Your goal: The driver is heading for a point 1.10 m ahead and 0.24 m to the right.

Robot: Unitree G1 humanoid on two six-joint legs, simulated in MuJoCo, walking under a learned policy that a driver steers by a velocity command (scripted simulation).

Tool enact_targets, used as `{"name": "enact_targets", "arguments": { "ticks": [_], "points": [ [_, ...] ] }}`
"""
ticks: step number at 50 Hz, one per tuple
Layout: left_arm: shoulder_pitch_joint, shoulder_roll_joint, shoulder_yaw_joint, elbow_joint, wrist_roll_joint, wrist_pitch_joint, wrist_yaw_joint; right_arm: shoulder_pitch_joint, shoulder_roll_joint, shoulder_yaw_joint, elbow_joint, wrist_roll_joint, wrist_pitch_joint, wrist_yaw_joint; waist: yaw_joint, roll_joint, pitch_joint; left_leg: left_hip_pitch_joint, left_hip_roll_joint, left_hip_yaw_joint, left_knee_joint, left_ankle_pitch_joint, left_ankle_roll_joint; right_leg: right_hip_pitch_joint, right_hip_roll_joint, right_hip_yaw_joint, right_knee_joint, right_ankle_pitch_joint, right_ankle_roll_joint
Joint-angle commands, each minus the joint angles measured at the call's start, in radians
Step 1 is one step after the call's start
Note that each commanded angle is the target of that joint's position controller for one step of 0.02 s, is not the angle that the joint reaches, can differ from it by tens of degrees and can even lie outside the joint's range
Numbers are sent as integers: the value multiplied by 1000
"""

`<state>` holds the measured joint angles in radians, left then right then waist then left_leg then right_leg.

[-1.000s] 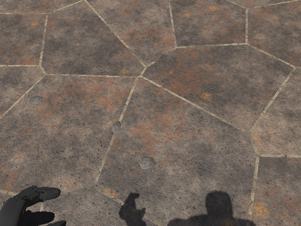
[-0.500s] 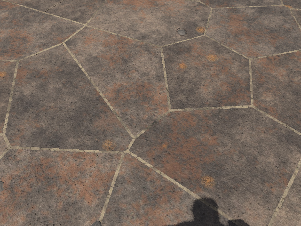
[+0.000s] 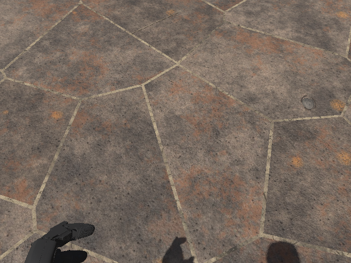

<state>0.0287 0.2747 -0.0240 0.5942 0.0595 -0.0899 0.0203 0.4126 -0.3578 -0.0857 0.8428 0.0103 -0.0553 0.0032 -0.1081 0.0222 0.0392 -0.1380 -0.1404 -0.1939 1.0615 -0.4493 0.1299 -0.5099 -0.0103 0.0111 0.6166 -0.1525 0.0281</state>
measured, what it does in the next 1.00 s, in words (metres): walks ahead, turning right: left foot, then right foot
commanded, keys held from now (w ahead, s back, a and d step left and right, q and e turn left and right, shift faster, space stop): w+e+shift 0.98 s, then shift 0.02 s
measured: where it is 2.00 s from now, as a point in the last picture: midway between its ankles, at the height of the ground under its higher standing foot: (218, 99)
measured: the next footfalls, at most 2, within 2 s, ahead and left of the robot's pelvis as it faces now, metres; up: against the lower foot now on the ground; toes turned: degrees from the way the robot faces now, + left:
left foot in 0.34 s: +0.48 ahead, +0.12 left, +0.00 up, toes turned -2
right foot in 0.76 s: +0.87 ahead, -0.14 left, +0.00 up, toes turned -26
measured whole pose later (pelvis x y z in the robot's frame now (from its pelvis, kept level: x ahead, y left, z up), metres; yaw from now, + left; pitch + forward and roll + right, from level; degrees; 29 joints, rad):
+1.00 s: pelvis +0.90 -0.14 +0.02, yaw -36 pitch +0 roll -1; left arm 0.46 0.31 0.06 0.83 0.01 -0.04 -0.01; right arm 0.05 -0.24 0.03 0.59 -0.06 -0.06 0.01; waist 0.06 0.00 0.04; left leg -0.71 0.15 -0.09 1.01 -0.24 -0.07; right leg -0.10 0.23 0.10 0.40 -0.28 -0.19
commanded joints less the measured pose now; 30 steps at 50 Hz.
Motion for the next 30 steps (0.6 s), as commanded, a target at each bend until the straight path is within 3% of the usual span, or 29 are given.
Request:
{"name": "enact_targets", "arguments": {
  "ticks": [1, 2, 3, 5, 7, 8, 10, 12, 14, 15, 16, 17, 18, 19, 20, 21, 22, 23, 24, 26, 28, 30],
  "points": [
    [278, 133, 82, 33, -4, 10, 3, -126, -70, 14, -131, -34, -7, 11, 194, -106, -189, -622, 138, 92, 299, 166, -17, 680, -344, 566, -335, -449, -178],
    [295, 112, 77, 65, 3, 6, -3, -165, -44, 19, -137, -48, -4, 27, 180, -60, -129, -595, 155, 89, 260, 175, -24, 583, -294, 457, -346, -288, -170],
    [334, 96, 71, 108, 2, -4, -5, -183, -7, 30, -156, -58, 0, 41, 159, -80, -84, -578, 162, 72, 228, 159, -29, 511, -256, 384, -360, -180, -175],
    [391, 67, 65, 173, -20, -25, -20, -220, 37, 49, -193, -62, 9, 48, 125, -123, -48, -600, 156, 50, 167, 95, -40, 470, -235, 334, -379, -32, -195],
    [396, 94, 72, 198, -45, -33, -22, -311, 27, 61, -250, -77, 9, 56, 98, -123, 5, -672, 181, 82, 38, 116, -59, 444, -228, 290, -440, -2, -216],
    [375, 107, 75, 198, -49, -32, -22, -367, 11, 68, -282, -82, 4, 63, 87, -118, 31, -656, 208, 127, -70, 186, -73, 399, -207, 255, -480, 15, -220],
    [329, 138, 88, 187, -50, -28, -28, -430, 22, 90, -303, -63, -9, 85, 80, -94, 54, -389, 191, 193, -330, 361, -91, 200, -135, 148, -551, 65, -194],
    [355, 215, 108, 196, -56, -30, -41, -417, 2, 87, -288, -48, -10, 87, 74, -102, 43, -166, 149, 234, -369, 418, -91, 137, -171, 150, -594, 222, -201],
    [387, 245, 113, 212, -60, -30, -47, -354, -51, 64, -260, -50, -10, 60, 38, -74, -15, -57, 119, 235, -427, 359, -78, 250, -172, 112, -431, 530, -181],
    [404, 255, 115, 224, -61, -24, -45, -221, -74, 48, -214, -60, -14, 41, -27, -50, -100, 97, 89, 242, -460, 315, -69, 268, -138, 77, -213, 649, -163],
    [409, 254, 113, 226, -62, -23, -43, -69, -107, 29, -174, -74, -17, 21, -102, -51, -184, 311, 136, 205, -462, 277, -62, 156, -95, 70, 46, 555, -148],
    [414, 148, 89, 204, -52, -22, -41, 82, -193, 4, -160, -99, -24, -4, -136, 91, -302, 489, 384, -57, -515, -59, -48, -11, -17, 43, 419, 77, -135],
    [498, 46, 70, 160, -83, -12, -33, 81, -251, -5, -179, -109, -20, -15, -50, 252, -409, 524, 629, -533, -728, -318, -9, -183, 44, 75, 724, -342, -136],
    [434, 121, 84, 152, -73, 2, -29, -2, -190, -2, -178, -78, -12, -16, -25, 177, -313, 422, 591, -597, -816, -362, 23, -276, 8, 79, 790, -228, -143],
    [363, 124, 85, 151, -59, 12, -33, -83, -100, 18, -176, -64, -17, -15, 9, 103, -153, 294, 539, -399, -797, -232, 26, -307, -44, 65, 751, -145, -140],
    [338, 107, 82, 161, -52, 21, -42, -117, -56, 25, -164, -60, -25, -9, 37, 65, -79, 193, 490, -258, -806, -46, 21, -281, -72, 58, 712, -113, -130],
    [341, 94, 84, 178, -47, 36, -50, -134, -28, 31, -154, -58, -31, -8, 69, 54, -42, 118, 441, -138, -829, 77, -3, -239, -88, 59, 689, -108, -120],
    [359, 73, 82, 175, -40, 54, -58, -124, -18, 34, -136, -48, -40, -9, 101, 98, -30, 73, 443, -69, -845, 152, -3, -213, -100, 58, 671, -112, -108],
    [323, 55, 81, 168, -37, 69, -63, -105, 9, 39, -114, -38, -52, -4, 109, 73, 1, 60, 426, 7, -857, 266, -17, -229, -116, 56, 661, -114, -106],
    [228, 34, 76, 123, -31, 87, -76, -90, 17, 37, -82, -24, -68, 0, 121, 69, 34, 64, 424, 115, -909, 373, -19, -300, -128, 37, 641, -61, -100],
    [135, 23, 67, 71, -32, 86, -90, -102, 32, 41, -66, -27, -78, 1, 137, 70, 64, 44, 378, 265, -929, 534, -39, -303, -121, 2, 542, 48, -108],
    [61, 27, 57, 38, -38, 82, -107, -127, 10, 36, -59, -29, -82, -6, 149, 41, 82, 10, 333, 388, -966, 591, -63, -213, -100, -56, 349, 163, -128]
  ]
}}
